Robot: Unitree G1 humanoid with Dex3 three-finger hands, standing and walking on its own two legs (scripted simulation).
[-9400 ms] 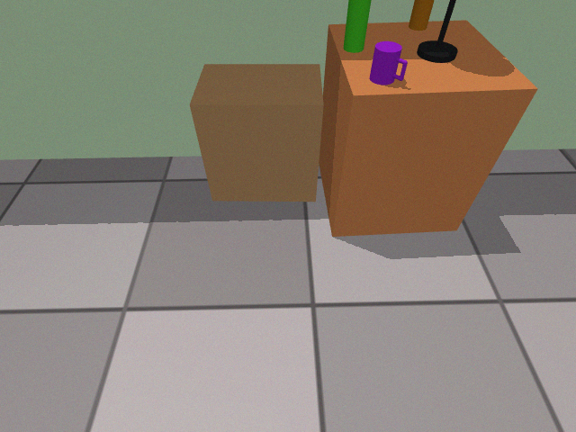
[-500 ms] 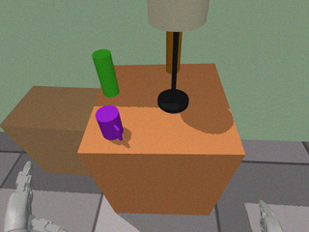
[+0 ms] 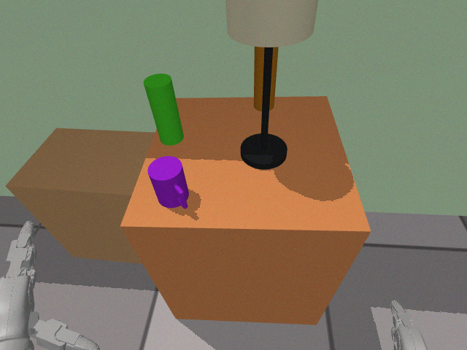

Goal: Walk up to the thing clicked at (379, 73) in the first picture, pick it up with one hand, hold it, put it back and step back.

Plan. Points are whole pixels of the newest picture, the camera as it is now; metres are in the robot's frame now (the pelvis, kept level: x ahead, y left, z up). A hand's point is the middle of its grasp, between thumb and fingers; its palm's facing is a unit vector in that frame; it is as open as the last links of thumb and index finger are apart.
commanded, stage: go down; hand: left
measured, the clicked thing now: (172, 186) +0.48 +0.18 -0.03
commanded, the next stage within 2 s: none
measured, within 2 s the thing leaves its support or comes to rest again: neither
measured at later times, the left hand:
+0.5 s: hand (57, 249) +0.25 +0.30 +0.08, palm faces +0.30 -0.92 -0.25, open 17.6 cm
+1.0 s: hand (57, 216) +0.31 +0.33 +0.09, palm faces +0.16 -0.99 -0.06, open 17.5 cm
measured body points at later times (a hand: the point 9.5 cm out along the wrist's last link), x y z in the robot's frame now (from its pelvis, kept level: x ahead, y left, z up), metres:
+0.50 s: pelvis +0.00 +0.01 -0.01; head +0.00 +0.00 +0.44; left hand +0.23 +0.35 +0.10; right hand +0.17 -0.25 -0.09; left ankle +0.00 +0.14 -0.74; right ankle +0.00 -0.13 -0.74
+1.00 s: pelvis +0.01 +0.02 -0.01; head +0.02 +0.02 +0.44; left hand +0.30 +0.38 +0.09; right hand +0.16 -0.24 -0.09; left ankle +0.00 +0.14 -0.74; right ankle +0.00 -0.13 -0.74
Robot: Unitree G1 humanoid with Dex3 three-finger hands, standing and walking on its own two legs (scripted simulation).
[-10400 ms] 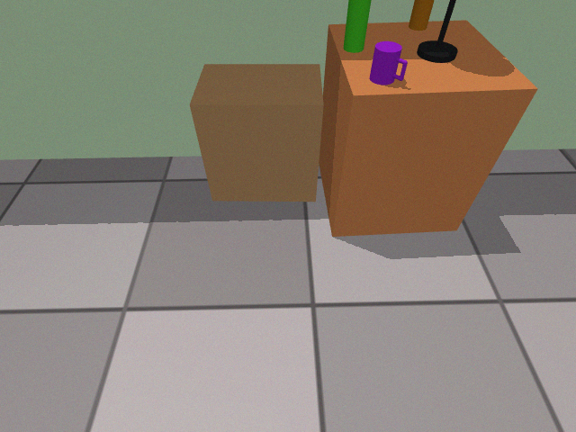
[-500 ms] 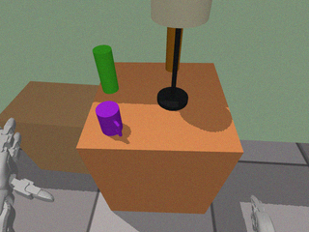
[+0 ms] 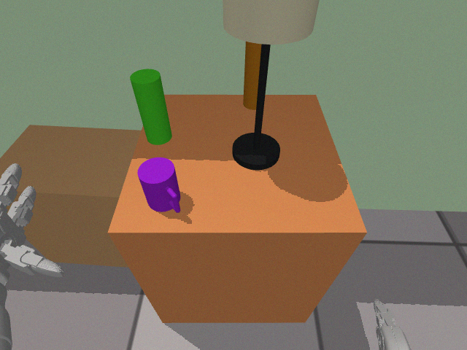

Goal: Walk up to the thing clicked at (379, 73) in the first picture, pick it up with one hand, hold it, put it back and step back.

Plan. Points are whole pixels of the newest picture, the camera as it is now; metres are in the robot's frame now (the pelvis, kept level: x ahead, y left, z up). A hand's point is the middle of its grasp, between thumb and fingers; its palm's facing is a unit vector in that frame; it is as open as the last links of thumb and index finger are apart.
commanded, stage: go down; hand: left
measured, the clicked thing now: (164, 189) +0.47 +0.17 -0.02
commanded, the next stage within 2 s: none
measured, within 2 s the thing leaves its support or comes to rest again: neither
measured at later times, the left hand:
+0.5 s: hand (31, 197) +0.34 +0.34 +0.11, palm faces +0.13 -0.99 +0.03, open 17.7 cm
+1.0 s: hand (32, 181) +0.38 +0.36 +0.11, palm faces +0.12 -0.99 +0.00, open 17.5 cm
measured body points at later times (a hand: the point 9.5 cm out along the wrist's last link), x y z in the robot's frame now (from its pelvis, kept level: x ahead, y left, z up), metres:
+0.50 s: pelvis -0.01 -0.01 -0.01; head +0.03 +0.01 +0.44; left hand +0.33 +0.40 +0.11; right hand +0.14 -0.26 -0.08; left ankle -0.02 +0.12 -0.74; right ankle -0.01 -0.15 -0.74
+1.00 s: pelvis +0.00 +0.01 -0.02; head +0.05 +0.03 +0.43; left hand +0.36 +0.41 +0.11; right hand +0.16 -0.24 -0.08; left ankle -0.02 +0.12 -0.74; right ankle -0.01 -0.15 -0.73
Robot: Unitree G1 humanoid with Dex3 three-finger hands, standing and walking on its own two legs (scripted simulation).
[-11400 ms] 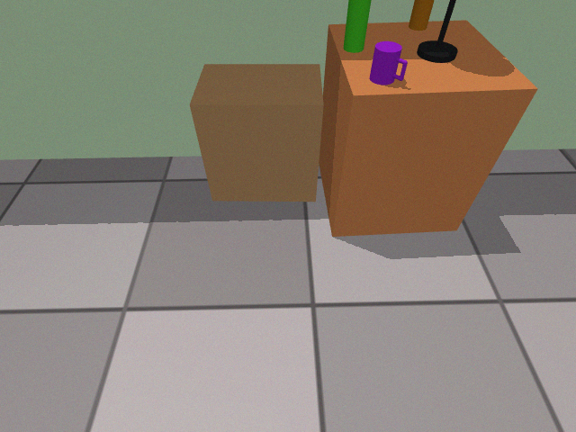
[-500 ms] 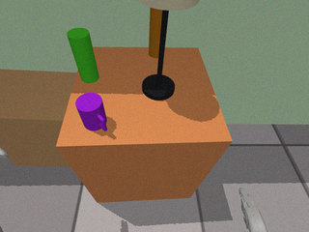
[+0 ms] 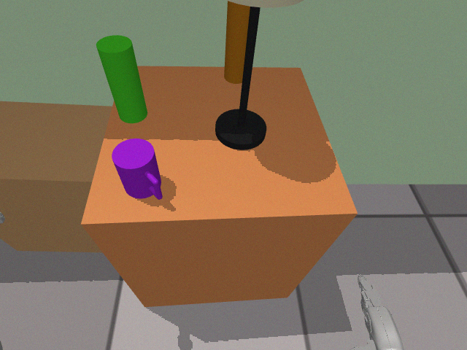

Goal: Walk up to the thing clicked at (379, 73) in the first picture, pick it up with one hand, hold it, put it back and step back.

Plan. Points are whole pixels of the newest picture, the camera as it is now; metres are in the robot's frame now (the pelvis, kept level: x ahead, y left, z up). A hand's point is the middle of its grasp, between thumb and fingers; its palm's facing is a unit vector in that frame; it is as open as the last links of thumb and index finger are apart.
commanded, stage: go down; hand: left
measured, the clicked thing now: (143, 174) +0.47 +0.17 +0.00
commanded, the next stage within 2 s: approach in 1.06 s
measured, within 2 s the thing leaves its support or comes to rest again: neither
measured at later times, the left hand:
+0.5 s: hand out of the picture +0.40 +0.36 +0.13, palm faces +0.13 -0.99 +0.01, open 17.5 cm
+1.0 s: hand out of the picture +0.42 +0.36 +0.13, palm faces +0.13 -0.99 +0.01, open 17.6 cm
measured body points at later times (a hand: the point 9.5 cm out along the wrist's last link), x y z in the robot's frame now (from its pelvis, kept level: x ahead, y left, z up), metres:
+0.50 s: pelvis -0.01 +0.00 -0.01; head +0.06 +0.03 +0.43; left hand +0.38 +0.42 +0.13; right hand +0.15 -0.25 -0.06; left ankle -0.02 +0.12 -0.72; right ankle -0.01 -0.16 -0.72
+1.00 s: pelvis +0.00 +0.00 -0.02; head +0.07 +0.04 +0.42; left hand +0.41 +0.42 +0.13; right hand +0.15 -0.25 -0.06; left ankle -0.02 +0.12 -0.72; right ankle -0.01 -0.16 -0.72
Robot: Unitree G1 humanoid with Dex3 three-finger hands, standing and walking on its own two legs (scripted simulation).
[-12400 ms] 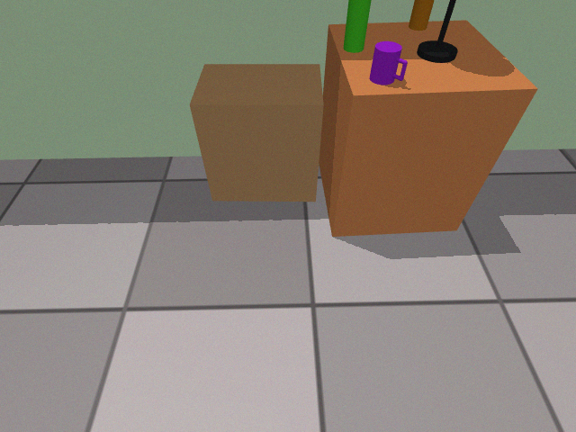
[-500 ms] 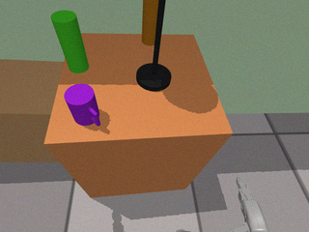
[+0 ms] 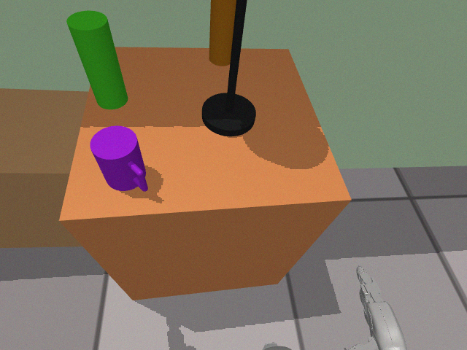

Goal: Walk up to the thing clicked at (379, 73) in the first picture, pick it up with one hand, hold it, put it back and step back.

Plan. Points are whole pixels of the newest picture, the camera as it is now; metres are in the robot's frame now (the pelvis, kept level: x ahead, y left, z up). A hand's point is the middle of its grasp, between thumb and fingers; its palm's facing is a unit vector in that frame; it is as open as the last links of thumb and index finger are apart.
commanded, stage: go down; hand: left
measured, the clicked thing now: (125, 164) +0.46 +0.17 +0.01
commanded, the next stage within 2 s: approach in 0.06 s
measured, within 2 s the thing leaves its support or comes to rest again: neither
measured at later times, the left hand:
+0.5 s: hand (15, 165) +0.42 +0.32 +0.08, palm faces +0.07 -1.00 +0.04, open 17.6 cm
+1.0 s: hand (98, 149) +0.48 +0.22 +0.04, palm faces +0.11 -0.99 +0.03, open 17.4 cm
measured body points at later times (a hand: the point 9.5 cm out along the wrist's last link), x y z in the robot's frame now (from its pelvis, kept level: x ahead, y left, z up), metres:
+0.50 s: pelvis -0.01 +0.00 -0.02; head +0.09 +0.04 +0.42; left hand +0.41 +0.37 +0.08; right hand +0.16 -0.24 -0.05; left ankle -0.02 +0.11 -0.70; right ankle -0.01 -0.16 -0.70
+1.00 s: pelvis -0.02 +0.00 -0.04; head +0.10 +0.02 +0.40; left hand +0.47 +0.27 +0.04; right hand +0.12 -0.27 -0.06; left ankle -0.02 +0.11 -0.70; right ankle -0.01 -0.16 -0.70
